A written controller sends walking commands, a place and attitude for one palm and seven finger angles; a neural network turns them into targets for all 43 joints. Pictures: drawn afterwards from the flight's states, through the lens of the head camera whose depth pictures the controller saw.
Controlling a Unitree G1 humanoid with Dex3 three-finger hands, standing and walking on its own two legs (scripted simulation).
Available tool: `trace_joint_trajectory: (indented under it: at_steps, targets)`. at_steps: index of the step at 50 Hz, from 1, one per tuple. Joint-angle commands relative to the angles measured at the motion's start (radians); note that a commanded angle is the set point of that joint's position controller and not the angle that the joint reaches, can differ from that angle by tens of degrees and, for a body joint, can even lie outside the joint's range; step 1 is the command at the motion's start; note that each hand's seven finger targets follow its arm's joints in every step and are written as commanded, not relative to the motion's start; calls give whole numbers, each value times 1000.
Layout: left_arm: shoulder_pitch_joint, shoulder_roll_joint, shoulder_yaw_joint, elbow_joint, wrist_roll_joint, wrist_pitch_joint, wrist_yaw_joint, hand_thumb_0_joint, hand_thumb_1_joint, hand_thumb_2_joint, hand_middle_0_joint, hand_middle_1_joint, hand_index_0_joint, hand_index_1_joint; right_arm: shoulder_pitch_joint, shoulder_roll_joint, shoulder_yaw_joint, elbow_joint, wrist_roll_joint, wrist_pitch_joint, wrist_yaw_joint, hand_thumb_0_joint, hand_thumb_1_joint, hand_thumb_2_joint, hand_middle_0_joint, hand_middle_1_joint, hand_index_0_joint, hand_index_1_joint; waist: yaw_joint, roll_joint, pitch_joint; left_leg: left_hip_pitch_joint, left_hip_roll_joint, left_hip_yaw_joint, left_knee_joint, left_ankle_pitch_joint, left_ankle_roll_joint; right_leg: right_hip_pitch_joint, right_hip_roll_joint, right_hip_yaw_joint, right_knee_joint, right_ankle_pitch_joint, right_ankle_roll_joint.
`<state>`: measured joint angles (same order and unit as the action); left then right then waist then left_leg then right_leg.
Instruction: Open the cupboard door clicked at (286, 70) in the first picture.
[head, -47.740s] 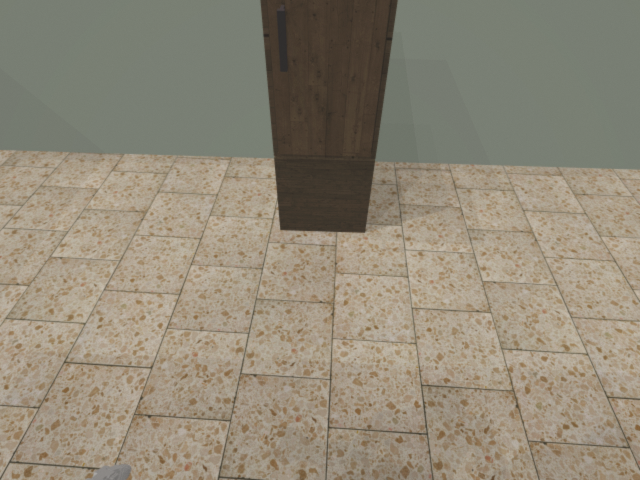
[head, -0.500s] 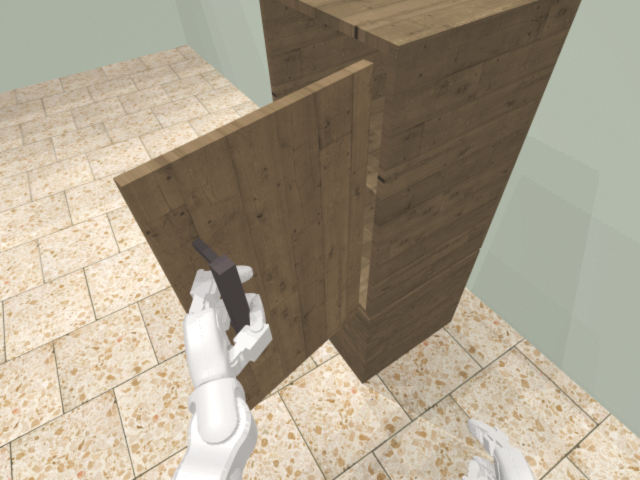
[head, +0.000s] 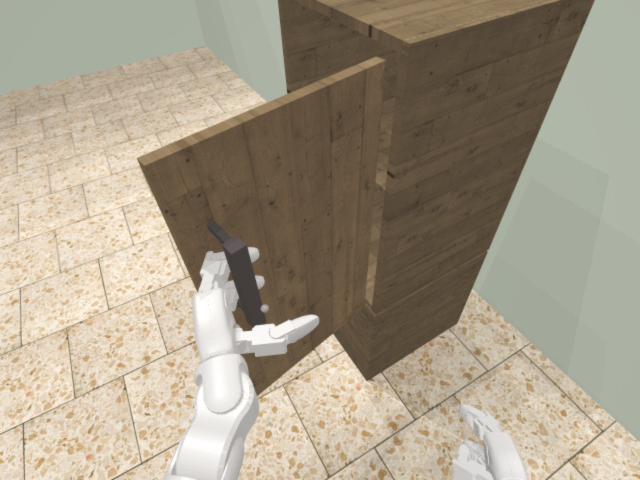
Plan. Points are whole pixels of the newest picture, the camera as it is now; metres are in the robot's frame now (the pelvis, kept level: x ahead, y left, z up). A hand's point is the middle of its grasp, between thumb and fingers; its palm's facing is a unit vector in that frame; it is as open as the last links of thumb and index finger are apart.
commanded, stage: open thumb and fingers to let go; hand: left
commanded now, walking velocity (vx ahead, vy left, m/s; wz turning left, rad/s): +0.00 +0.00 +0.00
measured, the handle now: (237, 278) +0.35 +0.13 +0.08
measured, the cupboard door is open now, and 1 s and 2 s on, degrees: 100 100 100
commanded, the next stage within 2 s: slide the hand sideways off the handle in 0.34 s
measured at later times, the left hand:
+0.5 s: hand (266, 312) +0.30 +0.09 +0.08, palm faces +0.22 -0.97 -0.04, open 15.6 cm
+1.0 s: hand (234, 355) +0.24 +0.12 +0.07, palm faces -0.13 -0.99 -0.03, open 16.4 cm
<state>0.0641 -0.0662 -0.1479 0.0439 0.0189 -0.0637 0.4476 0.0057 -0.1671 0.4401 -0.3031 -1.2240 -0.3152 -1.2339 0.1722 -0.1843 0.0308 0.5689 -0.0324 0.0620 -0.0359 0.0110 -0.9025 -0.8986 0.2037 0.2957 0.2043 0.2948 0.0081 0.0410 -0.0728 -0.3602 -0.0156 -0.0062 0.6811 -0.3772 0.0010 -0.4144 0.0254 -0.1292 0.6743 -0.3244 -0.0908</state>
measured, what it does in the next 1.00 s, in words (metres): stands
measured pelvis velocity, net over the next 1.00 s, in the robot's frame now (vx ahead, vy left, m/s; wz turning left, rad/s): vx -0.01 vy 0.04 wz -0.03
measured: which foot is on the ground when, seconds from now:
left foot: down 0.00-1.00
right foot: down 0.00-1.00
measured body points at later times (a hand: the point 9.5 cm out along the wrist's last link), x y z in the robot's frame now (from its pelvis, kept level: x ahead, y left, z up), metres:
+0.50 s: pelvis -0.01 +0.02 +0.00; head -0.01 +0.01 +0.45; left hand +0.28 +0.14 +0.09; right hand +0.16 -0.19 -0.10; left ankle -0.02 +0.12 -0.72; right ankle +0.02 -0.06 -0.72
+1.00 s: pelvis -0.01 +0.04 +0.00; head +0.00 +0.03 +0.45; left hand +0.24 +0.17 +0.08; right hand +0.17 -0.18 -0.08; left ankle -0.02 +0.12 -0.72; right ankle +0.02 -0.06 -0.72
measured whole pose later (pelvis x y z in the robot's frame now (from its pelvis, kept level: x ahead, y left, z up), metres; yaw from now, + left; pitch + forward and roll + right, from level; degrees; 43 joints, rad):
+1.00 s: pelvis -0.01 +0.04 +0.00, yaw -1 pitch +3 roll +0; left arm 0.22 0.11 -0.15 -0.08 -0.07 -0.13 -0.01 -0.01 -0.50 0.30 -0.13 -0.30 -0.14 -0.30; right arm 0.23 -0.21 0.05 0.50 0.02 -0.09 -0.01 0.01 -0.90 -0.90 0.20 0.30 0.20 0.29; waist 0.01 0.03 -0.06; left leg -0.38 -0.04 0.03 0.73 -0.40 0.05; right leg -0.44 0.00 -0.09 0.72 -0.33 -0.05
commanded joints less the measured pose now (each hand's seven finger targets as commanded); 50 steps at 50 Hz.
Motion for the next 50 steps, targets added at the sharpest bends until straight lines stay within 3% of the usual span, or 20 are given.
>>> trace_joint_trajectory:
  at_steps: [1, 5, 12, 14, 16, 18, 22, 23, 24, 25, 26, 27, 29, 31, 34, 37, 42, 44, 47, 50]
  targets:
    - [-272, -19, -24, -222, 26, -76, 12, 0, -500, 300, -275, -1050, -275, -1050, -124, -80, -25, -152, -2, -49, -1, 0, -900, -900, 200, 300, 200, 300, -12, -103, -151, -40, -11, -18, -54, 140, 18, 161, -86, 179, -155, 151, 73]
    - [-288, -14, -21, -202, 28, -78, 19, 0, -500, 300, -242, -850, -242, -850, -125, -84, -27, -150, -3, -51, -2, 0, -900, -900, 200, 300, 200, 300, -6, -112, -164, -41, -11, -20, -60, 129, 19, 153, -77, 167, -152, 106, 65]
    - [-318, -69, -74, -190, 53, -78, 48, 0, -500, 300, -183, -500, -183, -500, -122, -87, -33, -149, -4, -60, 9, 0, -900, -900, 200, 300, 200, 300, -9, -77, -174, -21, -3, -27, -65, 143, 15, 107, -52, 114, -108, 103, 51]
    - [-346, -65, -67, -153, 61, -69, 62, 0, -500, 300, -167, -400, -167, -400, -127, -89, -30, -144, -4, -57, 9, 0, -900, -900, 200, 300, 200, 300, -9, -95, -141, -35, -1, -35, -74, 121, 14, 88, -49, 106, -110, 63, 49]
    - [-387, -56, -53, -145, 62, -66, 74, 0, -500, 300, -150, -300, -150, -300, -127, -89, -30, -141, -6, -56, 7, 0, -900, -900, 200, 300, 200, 300, -9, -116, -160, -37, -3, -33, -73, 114, 16, 94, -49, 111, -114, 49, 51]
    - [-359, -34, -25, -136, 57, -61, 78, 0, -500, 300, -150, -300, -150, -300, -132, -89, -32, -142, -6, -51, 5, 0, -900, -900, 200, 300, 200, 300, 13, -129, -183, -40, -4, -29, -77, 131, 15, 122, -46, 116, -115, 67, 49]
    - [-383, -58, -36, -142, 45, -56, 79, 0, -500, 300, -150, -300, -150, -300, -140, -80, -28, -138, -3, -45, 3, 0, -900, -900, 200, 300, 200, 300, 5, -102, -169, -38, -4, -25, -77, 130, 11, 117, -47, 113, -114, 72, 48]
    - [-380, 30, -210, -80, 131, -92, -123, 0, -500, 300, -150, -300, -150, -300, -75, -119, -17, -102, -10, -48, 8, 0, -900, -900, 200, 300, 200, 300, -71, -157, -106, -25, -8, -24, -70, 149, 27, 76, -47, 130, -85, 161, 50]
    - [-435, 136, -94, -142, 93, -131, -229, 0, -500, 300, -150, -300, -150, -300, -59, -118, -28, -132, 4, -54, -2, 0, -900, -900, 200, 300, 200, 300, -42, -105, -174, -26, -10, -18, -61, 157, 30, 106, -51, 134, -74, 191, 48]
    - [-435, 170, -79, -139, 82, -151, -294, 0, -500, 300, -150, -300, -150, -300, -59, -117, -25, -133, 7, -52, -13, 0, -900, -900, 200, 300, 200, 300, -30, -86, -203, -20, -13, -17, -63, 169, 30, 137, -52, 139, -64, 213, 43]
    - [-443, 157, -99, -150, 66, -165, -353, 0, -500, 300, -150, -300, -150, -300, -67, -113, -21, -146, 11, -58, -19, 0, -900, -900, 200, 300, 200, 300, -27, -53, -209, -8, -16, -16, -63, 171, 31, 141, -53, 143, -68, 219, 42]
    - [-454, 134, -123, -141, 33, -172, -416, 0, -500, 300, -150, -300, -150, -300, -64, -111, -16, -153, 21, -73, -21, 0, -900, -900, 200, 300, 200, 300, -42, -66, -198, 0, -15, -22, -65, 163, 31, 131, -49, 138, -73, 211, 44]
    - [-428, 103, -134, -100, -73, -158, -543, 0, -500, 300, -150, -300, -150, -300, -79, -117, -6, -171, 43, -102, -24, 0, -900, -900, 200, 300, 200, 300, -46, -48, -160, 9, -12, -34, -75, 133, 27, 113, -39, 126, -85, 170, 41]
    - [-406, 106, -59, -92, -180, -125, -583, 0, -500, 300, -150, -300, -150, -300, -98, -121, -1, -183, 59, -134, -30, 0, -900, -900, 200, 300, 200, 300, -30, -99, -140, -16, -13, -46, -85, 79, 22, 118, -34, 123, -116, 86, 47]
    - [-289, 117, 17, -105, -228, -109, -562, 0, -500, 300, -150, -300, -150, -300, -100, -127, -1, -193, 62, -176, -19, 0, -900, -900, 200, 300, 200, 300, 6, -135, -122, -33, -12, -55, -104, 68, 15, 121, -36, 109, -121, 35, 50]
    - [-175, 139, 43, -189, -183, -122, -502, 0, -500, 300, -150, -300, -150, -300, -80, -125, -12, -205, 55, -191, 8, 0, -900, -900, 200, 300, 200, 300, 30, -92, -139, -17, -4, -48, -112, 110, 7, 114, -32, 92, -88, 80, 48]
    - [-126, 177, 11, -315, -82, -143, -456, 0, -500, 300, -150, -300, -150, -300, -57, -125, -21, -225, 49, -191, 34, 0, -900, -900, 200, 300, 200, 300, 11, -24, -129, -11, 6, -39, -98, 144, 6, 79, -31, 98, -57, 112, 42]
    - [-91, 206, 34, -346, -81, -144, -452, 0, -500, 300, -150, -300, -150, -300, -58, -127, -22, -229, 48, -194, 30, 0, -900, -900, 200, 300, 200, 300, 9, -48, -129, -19, 9, -39, -94, 140, 11, 85, -28, 102, -61, 111, 44]
    - [-56, 177, 10, -393, -100, -151, -462, 0, -500, 300, -150, -300, -150, -300, -61, -121, -17, -234, 53, -207, 25, 0, -900, -900, 200, 300, 200, 300, 4, -9, -125, -7, 10, -43, -90, 136, 7, 72, -24, 94, -58, 104, 43]
    - [-9, 176, 8, -413, -118, -150, -474, 0, -500, 300, -150, -300, -150, -300, -53, -125, -16, -230, 55, -222, 19, 0, -900, -900, 200, 300, 200, 300, -4, -41, -125, -15, 10, -50, -83, 149, 8, 74, -21, 91, -56, 121, 47]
